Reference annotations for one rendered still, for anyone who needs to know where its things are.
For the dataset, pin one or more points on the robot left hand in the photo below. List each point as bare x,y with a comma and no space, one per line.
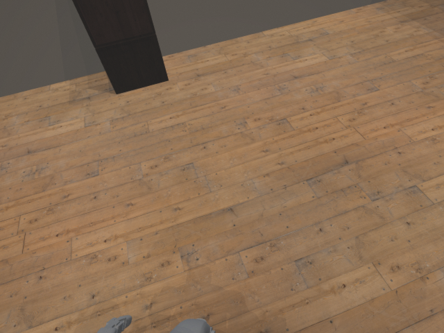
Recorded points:
116,325

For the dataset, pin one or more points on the robot left thigh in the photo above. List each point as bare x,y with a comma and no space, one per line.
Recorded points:
192,326

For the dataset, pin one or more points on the cupboard door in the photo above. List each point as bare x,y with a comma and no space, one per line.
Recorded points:
112,20

